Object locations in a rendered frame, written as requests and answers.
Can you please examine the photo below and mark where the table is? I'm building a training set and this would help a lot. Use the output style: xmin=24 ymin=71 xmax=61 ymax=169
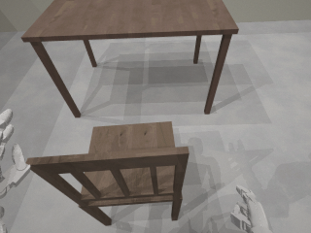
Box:
xmin=21 ymin=0 xmax=239 ymax=118

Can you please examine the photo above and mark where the robot left hand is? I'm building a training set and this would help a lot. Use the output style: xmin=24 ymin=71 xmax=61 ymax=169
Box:
xmin=0 ymin=109 xmax=31 ymax=199

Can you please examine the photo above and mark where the robot right hand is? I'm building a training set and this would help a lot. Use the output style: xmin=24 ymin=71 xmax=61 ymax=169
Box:
xmin=230 ymin=184 xmax=269 ymax=233

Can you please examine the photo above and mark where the chair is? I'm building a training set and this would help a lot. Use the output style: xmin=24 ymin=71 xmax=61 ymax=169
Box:
xmin=25 ymin=121 xmax=190 ymax=226

